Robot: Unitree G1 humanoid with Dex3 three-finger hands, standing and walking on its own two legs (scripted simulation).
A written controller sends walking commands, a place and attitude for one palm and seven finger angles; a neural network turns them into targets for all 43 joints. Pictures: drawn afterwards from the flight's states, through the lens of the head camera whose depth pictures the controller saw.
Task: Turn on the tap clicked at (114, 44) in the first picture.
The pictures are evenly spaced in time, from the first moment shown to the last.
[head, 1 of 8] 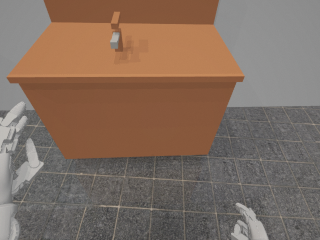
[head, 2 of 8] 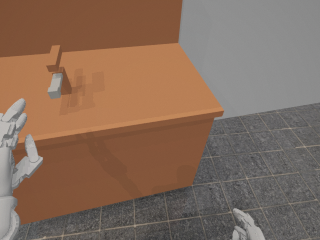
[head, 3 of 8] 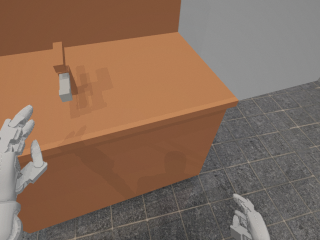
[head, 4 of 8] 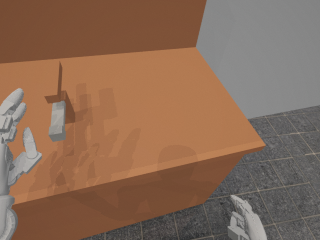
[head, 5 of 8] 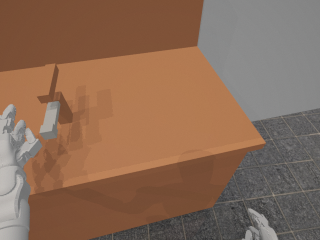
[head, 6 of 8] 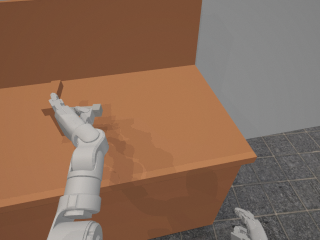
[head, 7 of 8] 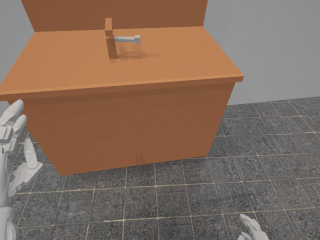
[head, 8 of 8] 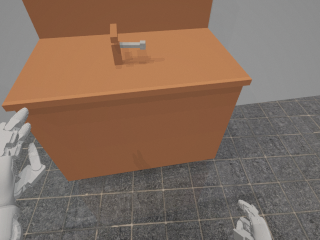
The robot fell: no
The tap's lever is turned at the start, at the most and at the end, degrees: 0 81 81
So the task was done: yes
